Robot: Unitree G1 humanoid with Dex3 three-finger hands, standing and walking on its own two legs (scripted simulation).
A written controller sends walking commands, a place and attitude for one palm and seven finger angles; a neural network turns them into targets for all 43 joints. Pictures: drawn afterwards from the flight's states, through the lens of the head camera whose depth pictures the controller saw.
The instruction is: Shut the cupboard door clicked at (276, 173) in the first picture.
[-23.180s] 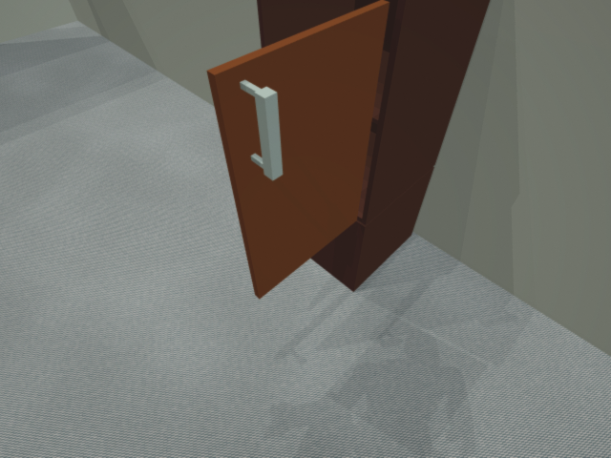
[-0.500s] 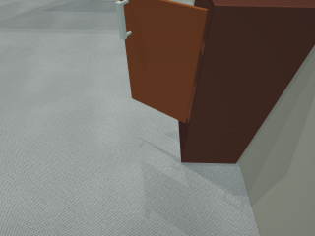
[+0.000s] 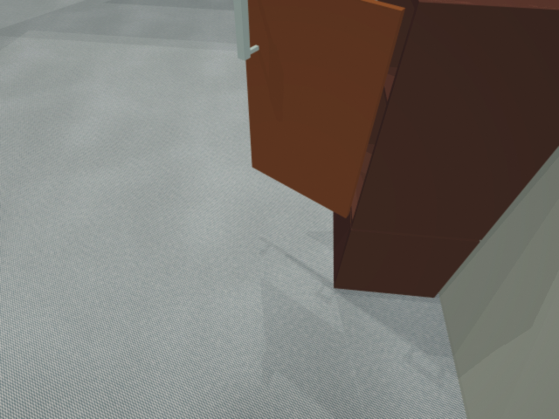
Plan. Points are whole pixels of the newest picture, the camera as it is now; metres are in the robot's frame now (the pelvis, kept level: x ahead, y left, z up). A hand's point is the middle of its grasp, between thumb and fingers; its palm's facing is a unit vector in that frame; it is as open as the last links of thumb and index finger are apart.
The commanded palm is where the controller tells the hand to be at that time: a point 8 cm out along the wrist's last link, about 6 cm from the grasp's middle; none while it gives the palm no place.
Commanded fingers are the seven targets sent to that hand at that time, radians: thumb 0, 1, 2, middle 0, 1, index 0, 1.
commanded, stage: walk to a spot facing it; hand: left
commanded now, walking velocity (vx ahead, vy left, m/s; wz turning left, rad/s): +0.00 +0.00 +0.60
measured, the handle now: (248, 23) +0.90 +0.12 +0.16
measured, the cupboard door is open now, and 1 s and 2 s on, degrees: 59 59 59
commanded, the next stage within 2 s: none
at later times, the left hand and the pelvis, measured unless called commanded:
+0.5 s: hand out of the picture +0.03 +0.22 -0.15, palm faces +0.32 -0.89 -0.32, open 7.4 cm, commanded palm none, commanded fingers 0.00 0.90 0.90 -0.20 -0.30 -0.20 -0.30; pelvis -0.01 -0.02 +0.00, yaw +19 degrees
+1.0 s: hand out of the picture -0.08 +0.18 -0.16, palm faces +0.61 -0.72 -0.32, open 7.4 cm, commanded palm none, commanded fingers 0.00 0.90 0.90 -0.20 -0.30 -0.20 -0.30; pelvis +0.00 -0.04 -0.01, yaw +39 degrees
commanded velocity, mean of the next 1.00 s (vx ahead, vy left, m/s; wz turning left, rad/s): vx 0.01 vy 0.00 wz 0.60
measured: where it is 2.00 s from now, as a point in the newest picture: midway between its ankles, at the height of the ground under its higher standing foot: outside the picture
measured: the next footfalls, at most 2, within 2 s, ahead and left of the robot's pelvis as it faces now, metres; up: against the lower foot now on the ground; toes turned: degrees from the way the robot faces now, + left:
right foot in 0.46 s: +0.07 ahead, -0.14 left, +0.00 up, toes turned +19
left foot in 0.72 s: -0.03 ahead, +0.12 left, +0.00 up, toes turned +32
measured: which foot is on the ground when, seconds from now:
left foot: down 0.00-0.44, up 0.46-0.70, down 0.72-0.98, up 1.00-1.00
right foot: down 0.00-0.10, up 0.12-0.44, down 0.46-0.72, up 0.74-0.96, down 0.98-1.00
